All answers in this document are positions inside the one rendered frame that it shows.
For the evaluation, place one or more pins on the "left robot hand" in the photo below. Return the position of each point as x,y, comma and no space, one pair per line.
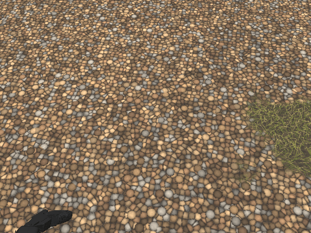
44,220

